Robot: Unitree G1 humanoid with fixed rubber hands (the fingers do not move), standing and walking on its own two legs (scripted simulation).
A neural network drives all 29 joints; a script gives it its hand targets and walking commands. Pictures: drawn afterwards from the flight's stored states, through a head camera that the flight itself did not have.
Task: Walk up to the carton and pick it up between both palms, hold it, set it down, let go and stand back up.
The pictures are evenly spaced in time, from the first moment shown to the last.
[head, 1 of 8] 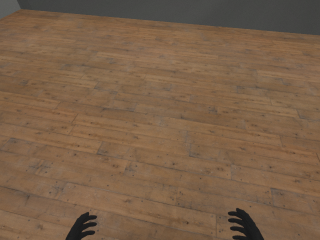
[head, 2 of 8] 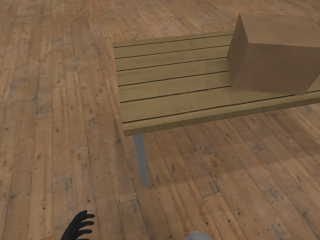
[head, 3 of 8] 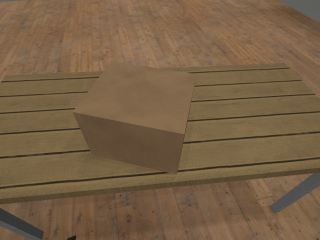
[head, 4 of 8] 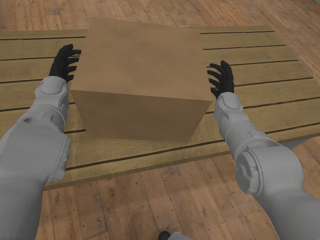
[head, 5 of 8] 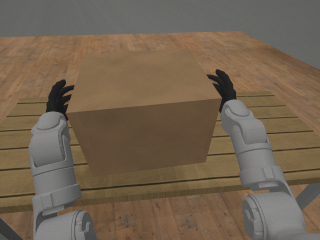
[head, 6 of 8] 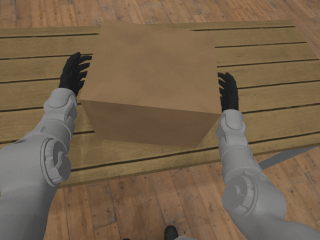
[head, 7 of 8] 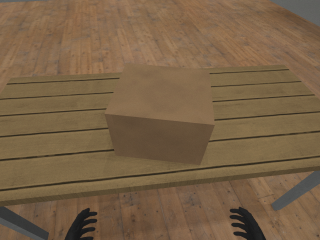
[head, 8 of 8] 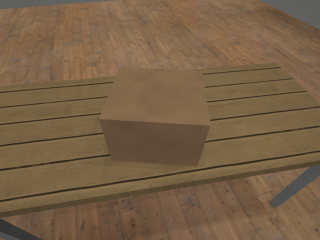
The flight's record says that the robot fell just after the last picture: no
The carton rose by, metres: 0.20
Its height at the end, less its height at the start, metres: +0.00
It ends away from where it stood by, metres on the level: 0.04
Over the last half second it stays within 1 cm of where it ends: yes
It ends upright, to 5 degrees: yes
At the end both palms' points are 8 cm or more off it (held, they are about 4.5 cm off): yes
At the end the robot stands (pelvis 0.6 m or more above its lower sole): yes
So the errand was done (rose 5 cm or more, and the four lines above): yes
